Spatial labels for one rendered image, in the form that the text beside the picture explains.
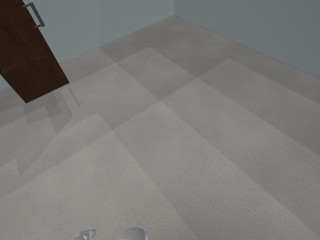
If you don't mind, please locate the left robot thigh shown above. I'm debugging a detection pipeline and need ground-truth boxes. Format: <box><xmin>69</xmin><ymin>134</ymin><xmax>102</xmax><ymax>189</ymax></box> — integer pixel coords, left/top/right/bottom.
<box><xmin>117</xmin><ymin>227</ymin><xmax>149</xmax><ymax>240</ymax></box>

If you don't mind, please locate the left robot hand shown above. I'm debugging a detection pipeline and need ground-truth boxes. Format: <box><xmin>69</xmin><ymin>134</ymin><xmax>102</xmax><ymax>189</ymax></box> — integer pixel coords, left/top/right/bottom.
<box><xmin>72</xmin><ymin>229</ymin><xmax>96</xmax><ymax>240</ymax></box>

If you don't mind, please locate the handle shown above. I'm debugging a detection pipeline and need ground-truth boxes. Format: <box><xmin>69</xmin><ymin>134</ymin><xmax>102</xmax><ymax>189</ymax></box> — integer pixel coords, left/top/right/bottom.
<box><xmin>23</xmin><ymin>2</ymin><xmax>45</xmax><ymax>28</ymax></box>

